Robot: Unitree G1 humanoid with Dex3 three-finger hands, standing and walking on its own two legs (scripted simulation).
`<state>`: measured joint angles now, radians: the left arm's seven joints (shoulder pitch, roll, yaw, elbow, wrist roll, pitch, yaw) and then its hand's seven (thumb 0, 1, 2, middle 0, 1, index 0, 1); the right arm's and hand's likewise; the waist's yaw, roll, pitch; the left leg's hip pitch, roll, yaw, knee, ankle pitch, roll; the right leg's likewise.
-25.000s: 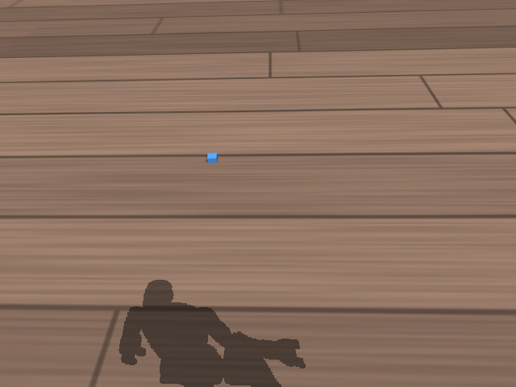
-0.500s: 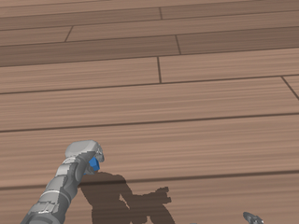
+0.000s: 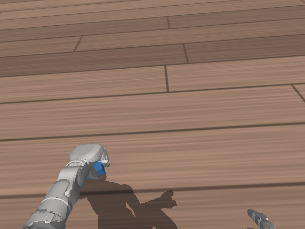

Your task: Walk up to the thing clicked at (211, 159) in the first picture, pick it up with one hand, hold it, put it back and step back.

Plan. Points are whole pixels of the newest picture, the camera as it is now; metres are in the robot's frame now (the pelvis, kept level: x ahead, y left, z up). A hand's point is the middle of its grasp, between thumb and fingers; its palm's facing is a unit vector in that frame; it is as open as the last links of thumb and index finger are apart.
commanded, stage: hold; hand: left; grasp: from above
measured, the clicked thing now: (94, 167) +0.32 +0.23 -0.07
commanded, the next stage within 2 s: crouch in 1.26 s
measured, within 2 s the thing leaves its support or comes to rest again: neither
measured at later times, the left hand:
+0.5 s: hand (92, 170) +0.29 +0.21 -0.02, palm faces -0.43 -0.05 -0.90, open 5.6 cm
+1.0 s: hand (91, 169) +0.29 +0.22 -0.02, palm faces -0.44 -0.06 -0.90, open 5.6 cm
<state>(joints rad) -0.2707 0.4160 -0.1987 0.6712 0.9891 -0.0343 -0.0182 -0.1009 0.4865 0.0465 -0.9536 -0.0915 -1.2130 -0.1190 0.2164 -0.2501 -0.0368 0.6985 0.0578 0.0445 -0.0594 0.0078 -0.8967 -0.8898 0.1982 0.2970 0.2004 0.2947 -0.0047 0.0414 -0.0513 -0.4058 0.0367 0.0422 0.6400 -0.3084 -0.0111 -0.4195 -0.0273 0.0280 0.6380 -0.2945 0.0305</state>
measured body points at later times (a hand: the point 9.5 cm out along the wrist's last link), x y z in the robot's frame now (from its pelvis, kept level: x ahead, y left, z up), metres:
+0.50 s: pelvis -0.01 -0.01 +0.01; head +0.00 -0.03 +0.46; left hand +0.31 +0.22 +0.03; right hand +0.14 -0.26 -0.11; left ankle +0.01 +0.13 -0.72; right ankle +0.02 -0.14 -0.72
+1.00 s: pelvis +0.00 -0.01 +0.01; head +0.01 -0.03 +0.46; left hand +0.31 +0.22 +0.04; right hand +0.15 -0.25 -0.11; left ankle +0.01 +0.13 -0.72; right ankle +0.02 -0.14 -0.72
